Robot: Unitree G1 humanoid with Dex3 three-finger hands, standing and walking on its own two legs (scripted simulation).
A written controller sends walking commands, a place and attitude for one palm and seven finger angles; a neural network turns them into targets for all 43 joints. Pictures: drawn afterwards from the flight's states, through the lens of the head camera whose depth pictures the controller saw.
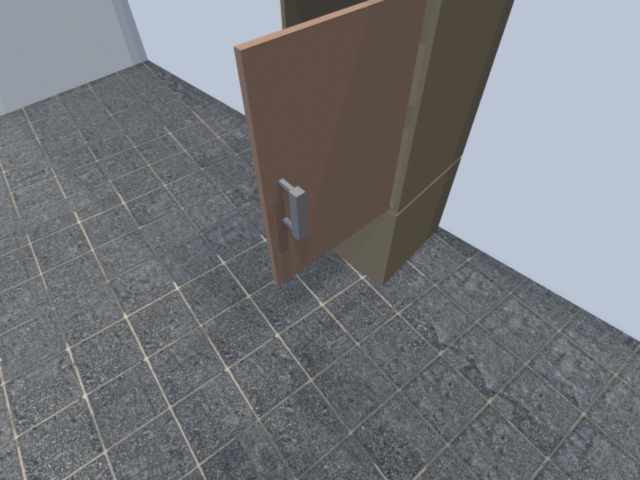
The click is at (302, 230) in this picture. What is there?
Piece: cupboard door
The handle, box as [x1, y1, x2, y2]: [279, 178, 307, 240]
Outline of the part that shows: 282,178 279,180 279,184 289,192 291,214 290,220 286,217 283,219 283,221 292,230 292,234 299,240 307,235 305,192 298,186 294,188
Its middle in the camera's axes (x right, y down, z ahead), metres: -0.06 -0.06 +0.79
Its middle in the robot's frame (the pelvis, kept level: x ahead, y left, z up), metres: +0.62 +0.09 -0.08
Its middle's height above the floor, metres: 0.70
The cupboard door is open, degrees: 84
